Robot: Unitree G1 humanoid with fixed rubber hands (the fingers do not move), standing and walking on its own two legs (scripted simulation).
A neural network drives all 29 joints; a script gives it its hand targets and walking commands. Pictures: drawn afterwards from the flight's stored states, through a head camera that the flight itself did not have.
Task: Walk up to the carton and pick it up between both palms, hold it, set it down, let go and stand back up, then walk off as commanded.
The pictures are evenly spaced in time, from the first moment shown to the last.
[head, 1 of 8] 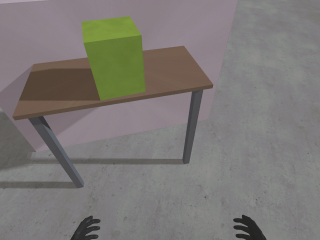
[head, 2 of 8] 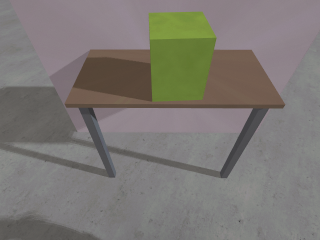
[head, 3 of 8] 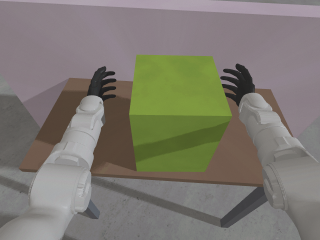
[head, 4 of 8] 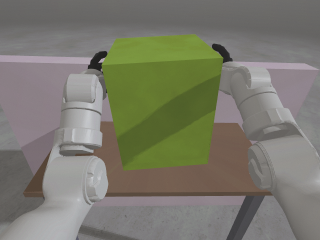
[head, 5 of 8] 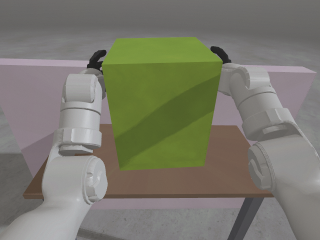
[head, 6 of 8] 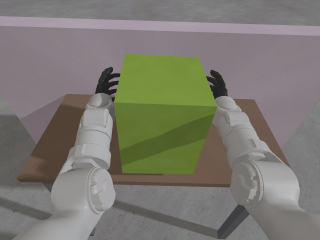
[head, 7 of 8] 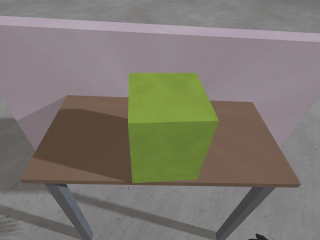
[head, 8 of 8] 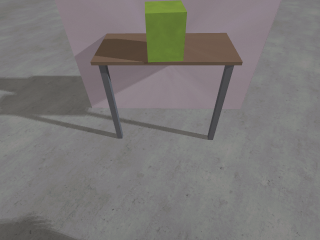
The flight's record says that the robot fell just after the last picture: no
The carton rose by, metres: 0.23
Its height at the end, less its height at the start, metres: +0.00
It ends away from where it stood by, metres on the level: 0.02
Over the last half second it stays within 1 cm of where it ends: yes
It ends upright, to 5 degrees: yes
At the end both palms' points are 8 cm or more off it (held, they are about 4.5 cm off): yes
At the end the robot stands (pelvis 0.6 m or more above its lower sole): yes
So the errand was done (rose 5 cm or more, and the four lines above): yes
